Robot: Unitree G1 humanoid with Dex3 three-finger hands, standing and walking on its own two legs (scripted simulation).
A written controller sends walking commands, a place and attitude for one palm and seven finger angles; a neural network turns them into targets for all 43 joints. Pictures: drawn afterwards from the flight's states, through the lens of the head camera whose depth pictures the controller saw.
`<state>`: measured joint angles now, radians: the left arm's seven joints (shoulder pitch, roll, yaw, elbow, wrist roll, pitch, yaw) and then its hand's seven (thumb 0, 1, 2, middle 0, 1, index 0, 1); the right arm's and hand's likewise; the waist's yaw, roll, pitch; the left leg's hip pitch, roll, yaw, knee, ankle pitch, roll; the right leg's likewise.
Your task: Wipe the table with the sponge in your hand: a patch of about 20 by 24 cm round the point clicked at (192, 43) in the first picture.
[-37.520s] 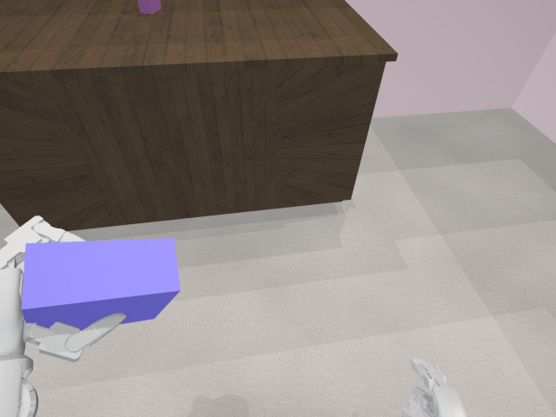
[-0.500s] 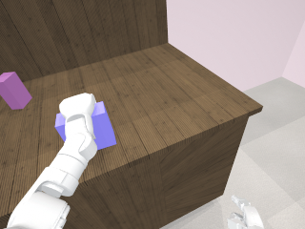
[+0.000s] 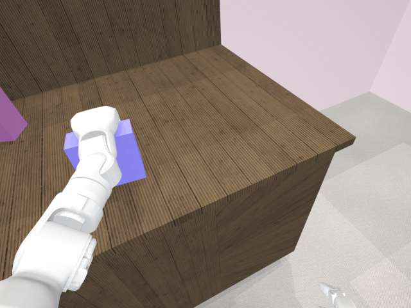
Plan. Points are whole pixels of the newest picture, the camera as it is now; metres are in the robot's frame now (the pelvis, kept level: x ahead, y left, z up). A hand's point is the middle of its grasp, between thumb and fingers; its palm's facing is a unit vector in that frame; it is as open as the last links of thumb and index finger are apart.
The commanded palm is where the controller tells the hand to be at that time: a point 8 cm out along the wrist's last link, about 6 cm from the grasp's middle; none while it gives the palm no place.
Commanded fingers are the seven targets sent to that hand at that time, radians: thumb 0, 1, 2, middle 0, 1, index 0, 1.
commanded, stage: wipe forward along the third lane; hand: left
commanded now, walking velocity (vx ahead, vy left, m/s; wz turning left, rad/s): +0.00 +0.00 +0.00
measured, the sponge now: (111, 164) +0.41 +0.24 +0.08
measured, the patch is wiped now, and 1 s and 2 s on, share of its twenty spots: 1.00 1.00 1.00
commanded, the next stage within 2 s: wipe back along the third lane in 0.30 s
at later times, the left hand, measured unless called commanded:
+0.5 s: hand (103, 129) +0.46 +0.26 +0.13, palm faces -0.03 -0.01 -1.00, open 10.0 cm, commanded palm +0.43 +0.24 +0.17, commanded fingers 0.00 0.10 1.30 -1.20 -1.60 -1.20 -1.60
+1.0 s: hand (109, 143) +0.42 +0.23 +0.13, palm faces +0.07 -0.03 -1.00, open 10.0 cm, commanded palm +0.37 +0.21 +0.17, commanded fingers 0.00 0.10 1.30 -1.20 -1.60 -1.20 -1.60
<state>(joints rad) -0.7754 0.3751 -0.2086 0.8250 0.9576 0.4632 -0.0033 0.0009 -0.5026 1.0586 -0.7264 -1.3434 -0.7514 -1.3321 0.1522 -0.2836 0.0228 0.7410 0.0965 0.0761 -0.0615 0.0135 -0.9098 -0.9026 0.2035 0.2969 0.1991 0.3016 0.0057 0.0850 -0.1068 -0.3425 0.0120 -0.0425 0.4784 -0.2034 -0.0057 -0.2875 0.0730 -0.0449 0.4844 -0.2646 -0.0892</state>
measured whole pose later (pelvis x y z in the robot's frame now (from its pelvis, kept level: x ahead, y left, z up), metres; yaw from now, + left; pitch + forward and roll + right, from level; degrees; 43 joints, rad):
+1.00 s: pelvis +0.02 +0.05 +0.00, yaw +1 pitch +4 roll +0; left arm -0.71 0.19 -0.39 0.64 0.96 0.68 0.08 0.00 -0.49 1.06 -0.71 -1.36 -0.74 -1.35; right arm 0.01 -0.23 0.03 0.68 0.09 0.17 0.04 0.01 -0.91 -0.90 0.20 0.30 0.20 0.30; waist 0.07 0.07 -0.16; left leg -0.32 -0.05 -0.03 0.51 -0.25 0.04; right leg -0.24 0.01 -0.03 0.49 -0.31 -0.02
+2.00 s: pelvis +0.00 -0.02 +0.00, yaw -1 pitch -3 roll +1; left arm -0.27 0.31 -0.34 0.10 0.95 0.70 0.03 0.01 -0.48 1.06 -0.69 -1.37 -0.72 -1.36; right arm -0.01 -0.27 0.04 0.67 0.10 0.13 0.01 0.02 -0.91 -0.90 0.20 0.30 0.20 0.30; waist 0.08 0.12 -0.11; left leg -0.21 0.03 -0.03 0.49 -0.23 -0.01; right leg -0.17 0.09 -0.03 0.51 -0.29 -0.11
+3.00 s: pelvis -0.02 +0.00 +0.00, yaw -2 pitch -5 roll +1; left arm -0.14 0.45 -0.18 -0.01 0.91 0.54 -0.07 -0.02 -0.49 1.06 -0.71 -1.35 -0.74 -1.34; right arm 0.01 -0.28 0.04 0.70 0.07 0.02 -0.07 0.02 -0.91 -0.90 0.20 0.30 0.20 0.30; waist 0.11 0.13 -0.06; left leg -0.21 0.01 -0.06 0.50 -0.21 -0.02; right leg -0.17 0.08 -0.02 0.52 -0.27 -0.09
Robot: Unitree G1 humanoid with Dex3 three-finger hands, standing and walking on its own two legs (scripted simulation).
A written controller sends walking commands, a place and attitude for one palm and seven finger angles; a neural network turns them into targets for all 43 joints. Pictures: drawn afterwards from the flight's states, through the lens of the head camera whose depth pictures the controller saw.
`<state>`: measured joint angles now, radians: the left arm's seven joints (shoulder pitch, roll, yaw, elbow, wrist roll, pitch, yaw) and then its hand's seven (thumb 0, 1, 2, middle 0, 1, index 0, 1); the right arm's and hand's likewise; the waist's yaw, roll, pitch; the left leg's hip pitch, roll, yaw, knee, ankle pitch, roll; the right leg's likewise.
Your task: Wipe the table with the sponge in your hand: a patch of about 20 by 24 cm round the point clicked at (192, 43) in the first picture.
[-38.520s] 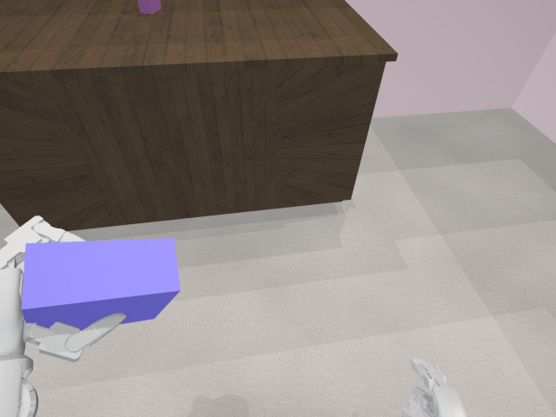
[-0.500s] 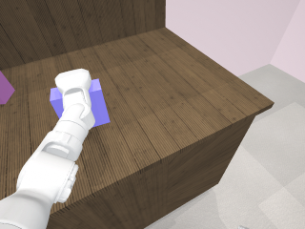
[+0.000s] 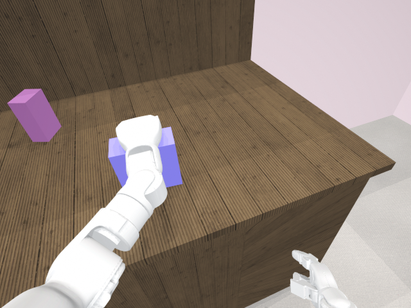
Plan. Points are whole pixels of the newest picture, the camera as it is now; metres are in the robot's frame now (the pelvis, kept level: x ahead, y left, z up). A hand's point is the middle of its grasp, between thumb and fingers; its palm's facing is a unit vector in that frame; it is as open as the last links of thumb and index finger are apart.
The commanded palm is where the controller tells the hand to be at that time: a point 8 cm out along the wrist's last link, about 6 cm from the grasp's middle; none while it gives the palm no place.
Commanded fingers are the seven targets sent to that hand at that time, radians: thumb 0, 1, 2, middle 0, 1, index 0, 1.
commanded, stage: wipe back along the third lane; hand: left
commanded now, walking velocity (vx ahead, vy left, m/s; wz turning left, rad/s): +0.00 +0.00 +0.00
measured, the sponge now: (150, 169) +0.39 +0.18 +0.08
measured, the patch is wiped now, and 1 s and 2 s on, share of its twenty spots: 1.00 1.00 1.00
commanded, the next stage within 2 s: slide back across to the middle lane in 1.02 s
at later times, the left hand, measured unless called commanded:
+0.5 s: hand (157, 171) +0.33 +0.14 +0.13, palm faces +0.11 -0.05 -0.99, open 10.0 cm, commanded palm +0.29 +0.13 +0.16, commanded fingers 0.00 0.10 1.30 -1.20 -1.60 -1.20 -1.60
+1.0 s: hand (158, 189) +0.29 +0.12 +0.13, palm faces +0.14 -0.09 -0.99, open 10.0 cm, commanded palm +0.24 +0.11 +0.16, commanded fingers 0.00 0.10 1.30 -1.20 -1.60 -1.20 -1.60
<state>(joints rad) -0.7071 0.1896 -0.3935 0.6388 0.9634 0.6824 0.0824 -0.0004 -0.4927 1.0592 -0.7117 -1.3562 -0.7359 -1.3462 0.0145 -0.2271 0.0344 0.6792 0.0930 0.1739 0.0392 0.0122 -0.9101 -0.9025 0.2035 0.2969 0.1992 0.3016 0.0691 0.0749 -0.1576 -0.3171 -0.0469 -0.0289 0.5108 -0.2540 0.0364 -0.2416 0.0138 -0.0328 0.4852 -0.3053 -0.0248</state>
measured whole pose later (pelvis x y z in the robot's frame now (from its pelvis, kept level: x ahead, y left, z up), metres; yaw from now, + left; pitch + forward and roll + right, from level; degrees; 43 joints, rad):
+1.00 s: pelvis -0.03 -0.07 +0.00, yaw -2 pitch -3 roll +1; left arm -0.27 0.31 -0.34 0.10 0.95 0.70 0.03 0.01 -0.48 1.06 -0.69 -1.37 -0.72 -1.36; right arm -0.01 -0.27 0.04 0.67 0.10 0.13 0.01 0.02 -0.91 -0.90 0.20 0.30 0.20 0.30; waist 0.08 0.12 -0.11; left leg -0.21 0.03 -0.03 0.49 -0.23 -0.01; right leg -0.17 0.09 -0.03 0.51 -0.29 -0.11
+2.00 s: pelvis -0.05 -0.05 +0.00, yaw -2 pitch -5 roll +1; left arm -0.14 0.45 -0.18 -0.01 0.91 0.54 -0.07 -0.02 -0.49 1.06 -0.71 -1.35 -0.74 -1.34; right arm 0.01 -0.28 0.04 0.70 0.07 0.02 -0.07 0.02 -0.91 -0.90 0.20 0.30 0.20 0.30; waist 0.11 0.13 -0.06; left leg -0.21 0.01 -0.06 0.50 -0.21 -0.02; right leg -0.17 0.08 -0.02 0.52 -0.27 -0.09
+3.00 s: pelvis -0.03 -0.03 +0.00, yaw -2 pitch +1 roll +0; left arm -0.50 0.46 -0.13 0.51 0.96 0.44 -0.06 0.00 -0.51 1.07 -0.73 -1.34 -0.76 -1.33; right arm 0.13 -0.29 0.03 0.71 0.09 0.09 -0.06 0.01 -0.91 -0.90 0.20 0.30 0.20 0.30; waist 0.04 0.10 -0.09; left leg -0.29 -0.01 -0.06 0.49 -0.21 0.00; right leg -0.22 0.07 -0.02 0.47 -0.26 -0.07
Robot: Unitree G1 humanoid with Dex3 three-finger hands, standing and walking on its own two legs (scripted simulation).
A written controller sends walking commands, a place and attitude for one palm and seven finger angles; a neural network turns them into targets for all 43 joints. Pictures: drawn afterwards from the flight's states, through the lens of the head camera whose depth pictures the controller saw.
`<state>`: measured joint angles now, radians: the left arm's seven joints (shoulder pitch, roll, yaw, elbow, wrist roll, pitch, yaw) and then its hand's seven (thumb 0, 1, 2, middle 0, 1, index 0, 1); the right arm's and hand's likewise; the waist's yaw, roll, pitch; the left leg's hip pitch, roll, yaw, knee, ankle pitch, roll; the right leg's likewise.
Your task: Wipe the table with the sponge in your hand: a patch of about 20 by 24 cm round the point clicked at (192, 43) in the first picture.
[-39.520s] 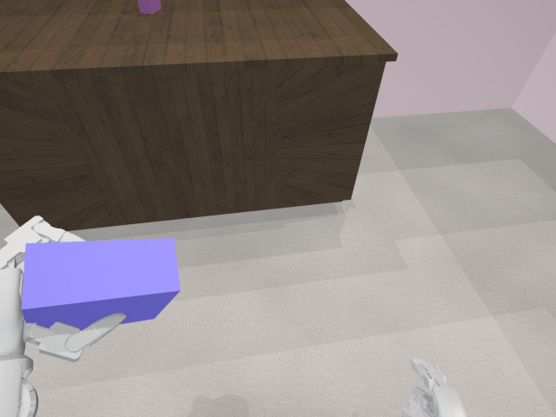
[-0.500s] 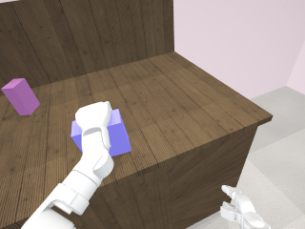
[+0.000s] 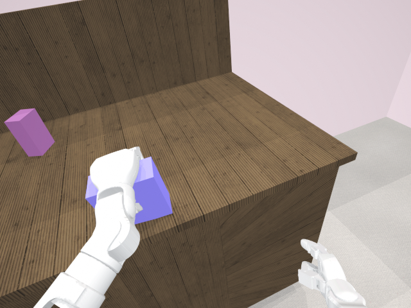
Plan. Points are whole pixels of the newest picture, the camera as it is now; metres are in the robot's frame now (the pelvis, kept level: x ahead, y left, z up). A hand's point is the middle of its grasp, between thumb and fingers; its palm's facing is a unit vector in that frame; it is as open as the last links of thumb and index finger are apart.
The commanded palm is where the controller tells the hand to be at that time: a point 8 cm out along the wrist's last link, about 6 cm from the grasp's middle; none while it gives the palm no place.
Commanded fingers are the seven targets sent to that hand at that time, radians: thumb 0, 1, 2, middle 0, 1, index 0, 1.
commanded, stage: wipe back along the third lane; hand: left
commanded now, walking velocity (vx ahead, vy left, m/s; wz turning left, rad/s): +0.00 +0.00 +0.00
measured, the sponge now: (136, 201) +0.32 +0.20 +0.08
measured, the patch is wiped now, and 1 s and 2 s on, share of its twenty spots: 1.00 1.00 1.00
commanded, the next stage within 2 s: slide back across to the middle lane in 0.02 s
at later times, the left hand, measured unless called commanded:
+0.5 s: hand (113, 193) +0.28 +0.21 +0.15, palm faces +0.20 -0.21 -0.96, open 10.0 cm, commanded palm +0.23 +0.22 +0.20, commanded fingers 0.00 0.10 1.30 -1.20 -1.60 -1.20 -1.60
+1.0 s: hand (81, 203) +0.26 +0.27 +0.14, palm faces +0.10 -0.08 -0.99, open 10.0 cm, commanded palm +0.24 +0.27 +0.20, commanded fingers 0.00 0.10 1.30 -1.20 -1.60 -1.20 -1.60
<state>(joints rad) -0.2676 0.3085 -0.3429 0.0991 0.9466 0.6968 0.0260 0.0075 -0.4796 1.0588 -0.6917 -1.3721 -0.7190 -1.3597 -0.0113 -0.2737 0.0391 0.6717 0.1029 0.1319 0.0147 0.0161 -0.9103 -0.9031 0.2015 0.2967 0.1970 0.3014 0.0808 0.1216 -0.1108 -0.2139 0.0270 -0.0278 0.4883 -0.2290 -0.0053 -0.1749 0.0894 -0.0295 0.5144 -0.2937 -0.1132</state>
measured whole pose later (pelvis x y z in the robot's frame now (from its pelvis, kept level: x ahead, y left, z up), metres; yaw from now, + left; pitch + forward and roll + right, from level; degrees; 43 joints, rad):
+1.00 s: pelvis -0.02 +0.02 +0.00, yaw +0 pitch -5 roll +1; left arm -0.14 0.45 -0.18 -0.01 0.91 0.54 -0.07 -0.02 -0.49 1.06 -0.71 -1.35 -0.74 -1.34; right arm 0.01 -0.28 0.04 0.70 0.07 0.02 -0.07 0.02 -0.91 -0.90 0.20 0.30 0.20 0.30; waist 0.11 0.13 -0.06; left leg -0.21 0.01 -0.06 0.50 -0.21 -0.02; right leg -0.17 0.08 -0.02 0.52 -0.27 -0.09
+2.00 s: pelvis +0.00 +0.03 +0.00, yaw +0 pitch +1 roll +0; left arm -0.50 0.46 -0.13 0.51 0.96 0.44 -0.06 0.00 -0.51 1.07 -0.73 -1.34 -0.76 -1.33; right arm 0.13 -0.29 0.03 0.71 0.09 0.09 -0.06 0.01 -0.91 -0.90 0.20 0.30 0.20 0.30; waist 0.04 0.10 -0.09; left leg -0.29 -0.01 -0.06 0.49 -0.21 0.00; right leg -0.22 0.07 -0.02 0.47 -0.26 -0.07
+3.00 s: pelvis +0.02 +0.07 +0.01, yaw +0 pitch +3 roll -1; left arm -0.56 0.54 -0.05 0.60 0.98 0.37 -0.06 0.00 -0.51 1.07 -0.73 -1.35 -0.75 -1.33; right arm 0.14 -0.29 0.02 0.69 0.09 0.10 -0.04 0.01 -0.91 -0.90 0.20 0.30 0.20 0.30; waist 0.03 0.08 -0.08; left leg -0.29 -0.04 -0.05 0.47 -0.23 0.04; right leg -0.21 0.03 -0.01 0.41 -0.25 -0.02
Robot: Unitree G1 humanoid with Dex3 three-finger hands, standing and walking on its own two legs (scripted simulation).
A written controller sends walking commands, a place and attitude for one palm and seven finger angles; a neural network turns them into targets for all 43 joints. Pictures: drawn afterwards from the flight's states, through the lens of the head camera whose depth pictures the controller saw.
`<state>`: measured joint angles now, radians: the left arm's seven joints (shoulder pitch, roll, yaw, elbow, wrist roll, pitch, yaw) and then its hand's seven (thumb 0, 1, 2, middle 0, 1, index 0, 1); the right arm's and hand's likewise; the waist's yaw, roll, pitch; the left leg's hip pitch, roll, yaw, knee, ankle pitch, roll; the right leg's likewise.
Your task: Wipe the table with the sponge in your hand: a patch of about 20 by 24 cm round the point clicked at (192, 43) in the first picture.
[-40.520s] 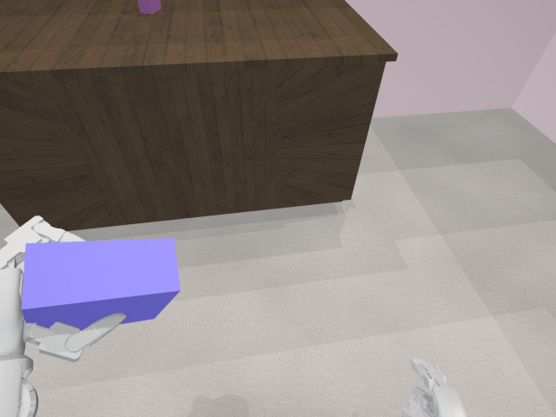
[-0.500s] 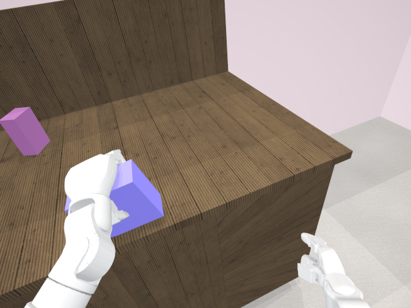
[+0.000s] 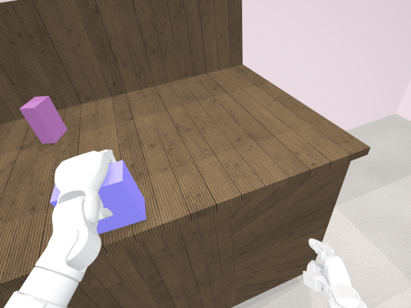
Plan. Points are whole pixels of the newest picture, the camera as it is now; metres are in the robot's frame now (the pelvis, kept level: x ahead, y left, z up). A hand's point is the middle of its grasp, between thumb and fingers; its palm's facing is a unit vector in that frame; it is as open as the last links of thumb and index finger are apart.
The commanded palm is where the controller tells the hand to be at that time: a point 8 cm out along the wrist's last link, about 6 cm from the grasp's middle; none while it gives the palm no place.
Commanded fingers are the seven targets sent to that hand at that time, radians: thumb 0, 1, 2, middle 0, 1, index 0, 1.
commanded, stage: wipe forward along the middle lane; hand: left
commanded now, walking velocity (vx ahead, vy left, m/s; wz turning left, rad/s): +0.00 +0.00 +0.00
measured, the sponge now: (108, 206) +0.28 +0.26 +0.08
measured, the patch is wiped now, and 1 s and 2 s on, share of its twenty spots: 1.00 1.00 1.00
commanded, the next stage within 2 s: slide back across to the first lane in 1.48 s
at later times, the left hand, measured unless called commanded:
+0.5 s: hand (101, 172) +0.33 +0.28 +0.13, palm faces +0.07 -0.05 -1.00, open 10.0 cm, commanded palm +0.30 +0.28 +0.18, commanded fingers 0.00 0.10 1.30 -1.20 -1.60 -1.20 -1.60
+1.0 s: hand (101, 158) +0.37 +0.31 +0.13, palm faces +0.00 -0.04 -1.00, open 10.0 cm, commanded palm +0.35 +0.31 +0.17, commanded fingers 0.00 0.10 1.30 -1.20 -1.60 -1.20 -1.60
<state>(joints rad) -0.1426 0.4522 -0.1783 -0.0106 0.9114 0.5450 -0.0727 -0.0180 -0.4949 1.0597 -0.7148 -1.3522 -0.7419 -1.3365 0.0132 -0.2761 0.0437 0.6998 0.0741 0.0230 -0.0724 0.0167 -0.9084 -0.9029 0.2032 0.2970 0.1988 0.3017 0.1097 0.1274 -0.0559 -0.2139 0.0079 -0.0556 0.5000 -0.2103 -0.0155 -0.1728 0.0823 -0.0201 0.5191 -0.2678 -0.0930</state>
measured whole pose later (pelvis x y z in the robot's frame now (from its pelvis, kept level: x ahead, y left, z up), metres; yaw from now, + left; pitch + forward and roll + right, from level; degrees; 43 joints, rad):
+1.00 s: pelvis +0.02 +0.02 +0.00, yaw +1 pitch +1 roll +0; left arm -0.50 0.46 -0.13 0.51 0.96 0.44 -0.06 0.00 -0.51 1.07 -0.73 -1.34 -0.76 -1.33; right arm 0.13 -0.29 0.03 0.71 0.09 0.09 -0.06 0.01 -0.91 -0.90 0.20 0.30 0.20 0.30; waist 0.04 0.10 -0.09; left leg -0.29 -0.01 -0.06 0.49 -0.21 0.00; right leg -0.22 0.07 -0.02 0.47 -0.26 -0.07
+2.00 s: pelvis +0.04 +0.05 +0.01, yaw +1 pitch +3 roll -1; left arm -0.56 0.54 -0.05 0.60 0.98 0.37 -0.06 0.00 -0.51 1.07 -0.73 -1.35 -0.75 -1.33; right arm 0.14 -0.29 0.02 0.69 0.09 0.10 -0.04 0.01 -0.91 -0.90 0.20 0.30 0.20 0.30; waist 0.03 0.08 -0.08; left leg -0.29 -0.04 -0.05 0.47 -0.23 0.04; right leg -0.21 0.03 -0.01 0.41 -0.25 -0.02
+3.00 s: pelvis +0.03 +0.05 +0.01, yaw +2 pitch +0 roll -1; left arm -0.28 0.54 -0.02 0.28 0.94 0.38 -0.06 0.00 -0.49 1.07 -0.71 -1.36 -0.73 -1.35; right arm 0.09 -0.29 0.02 0.67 0.09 0.11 -0.03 0.01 -0.91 -0.90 0.20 0.30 0.20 0.30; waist 0.07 0.11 -0.07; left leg -0.25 -0.04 -0.06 0.48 -0.22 0.03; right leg -0.17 0.04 -0.02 0.42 -0.26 -0.03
